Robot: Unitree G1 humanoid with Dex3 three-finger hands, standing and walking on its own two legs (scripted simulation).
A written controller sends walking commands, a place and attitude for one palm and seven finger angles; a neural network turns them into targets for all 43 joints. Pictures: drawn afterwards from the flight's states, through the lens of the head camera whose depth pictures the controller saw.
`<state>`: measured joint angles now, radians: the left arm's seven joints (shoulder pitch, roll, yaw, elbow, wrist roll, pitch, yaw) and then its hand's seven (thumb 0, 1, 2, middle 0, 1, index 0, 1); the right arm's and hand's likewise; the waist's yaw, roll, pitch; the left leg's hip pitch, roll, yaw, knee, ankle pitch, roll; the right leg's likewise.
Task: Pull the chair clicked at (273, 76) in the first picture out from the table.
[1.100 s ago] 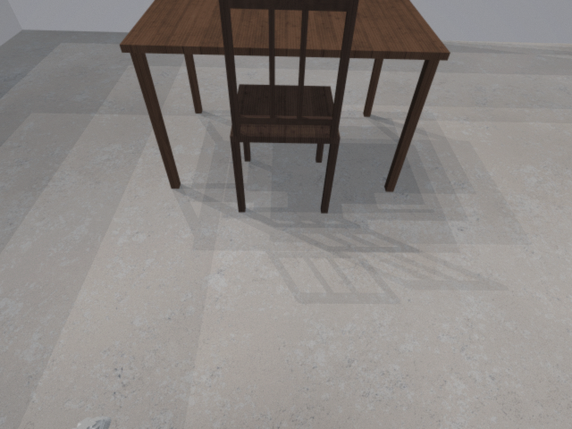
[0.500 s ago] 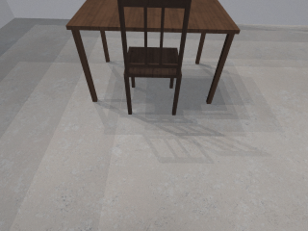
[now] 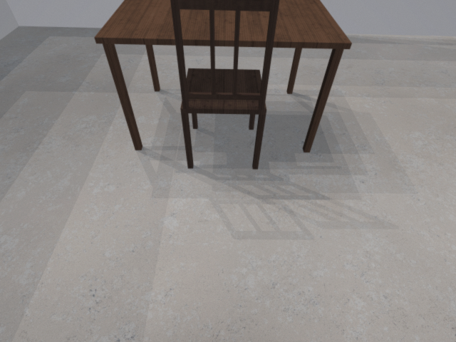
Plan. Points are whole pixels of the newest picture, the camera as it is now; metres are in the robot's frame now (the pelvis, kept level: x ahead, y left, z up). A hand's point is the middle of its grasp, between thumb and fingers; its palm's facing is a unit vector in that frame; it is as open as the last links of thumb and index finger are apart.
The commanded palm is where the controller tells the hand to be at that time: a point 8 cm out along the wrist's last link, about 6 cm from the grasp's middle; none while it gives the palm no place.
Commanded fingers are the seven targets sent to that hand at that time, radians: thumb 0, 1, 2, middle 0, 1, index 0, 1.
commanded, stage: look at it before walking up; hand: left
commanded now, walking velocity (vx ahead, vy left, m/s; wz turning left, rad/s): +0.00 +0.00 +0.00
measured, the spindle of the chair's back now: (212, 56) +1.22 +0.13 -0.07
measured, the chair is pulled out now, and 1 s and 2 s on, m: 0.00 0.00 0.00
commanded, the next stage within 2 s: walk to a spot facing it in 0.44 s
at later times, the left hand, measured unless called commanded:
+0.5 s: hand out of the picture +0.08 +0.25 -0.16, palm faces -0.03 -0.94 -0.33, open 7.4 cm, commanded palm none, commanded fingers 0.00 0.90 0.90 -0.20 -0.30 -0.20 -0.30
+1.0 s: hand out of the picture +0.12 +0.16 -0.19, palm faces -0.13 -0.98 -0.16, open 7.4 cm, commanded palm none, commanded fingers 0.00 0.90 0.90 -0.20 -0.30 -0.20 -0.30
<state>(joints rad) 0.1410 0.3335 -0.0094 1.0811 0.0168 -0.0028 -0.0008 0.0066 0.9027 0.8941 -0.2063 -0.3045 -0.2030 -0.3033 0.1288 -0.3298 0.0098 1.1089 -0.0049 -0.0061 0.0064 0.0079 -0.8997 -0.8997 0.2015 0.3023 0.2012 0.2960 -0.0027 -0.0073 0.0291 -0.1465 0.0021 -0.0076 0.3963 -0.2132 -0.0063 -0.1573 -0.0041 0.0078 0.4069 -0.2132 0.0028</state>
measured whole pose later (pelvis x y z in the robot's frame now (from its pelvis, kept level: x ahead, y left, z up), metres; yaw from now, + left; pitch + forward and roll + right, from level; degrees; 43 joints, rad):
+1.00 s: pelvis +0.11 -0.01 -0.02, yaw -8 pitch -1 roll +0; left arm 0.33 0.17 0.03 1.08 0.03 0.00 -0.03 0.01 0.91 0.89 -0.20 -0.30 -0.20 -0.30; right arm 0.41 -0.17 -0.01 1.13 -0.02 -0.05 -0.01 0.00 -0.90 -0.90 0.20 0.30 0.20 0.30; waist -0.02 0.01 0.06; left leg -0.04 0.07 0.12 0.56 -0.49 -0.03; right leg -0.34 -0.01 -0.09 0.73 -0.43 -0.04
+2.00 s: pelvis +0.49 -0.06 -0.03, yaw -26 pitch -1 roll +1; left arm 0.09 0.19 0.06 0.94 0.04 -0.01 -0.01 0.01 0.91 0.90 -0.20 -0.30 -0.20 -0.30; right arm 0.40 -0.14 -0.03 1.09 -0.01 -0.02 -0.01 0.01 -0.91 -0.90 0.20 0.30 0.20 0.30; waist -0.07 0.00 0.10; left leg -0.14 0.15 0.33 0.78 -0.52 -0.02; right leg -0.42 -0.04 -0.14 0.66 -0.21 -0.05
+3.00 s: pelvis +0.54 -0.09 -0.01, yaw +0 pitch -1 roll +1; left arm 0.20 0.17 0.02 0.94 0.02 0.01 0.03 0.01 0.91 0.89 -0.20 -0.30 -0.20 -0.30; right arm 0.21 -0.22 -0.05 0.98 -0.01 0.05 0.00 0.01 -0.90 -0.90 0.20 0.30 0.20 0.30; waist -0.02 0.04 0.04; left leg -0.33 -0.06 -0.05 0.71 -0.42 0.01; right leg -0.24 -0.01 -0.06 0.56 -0.31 -0.03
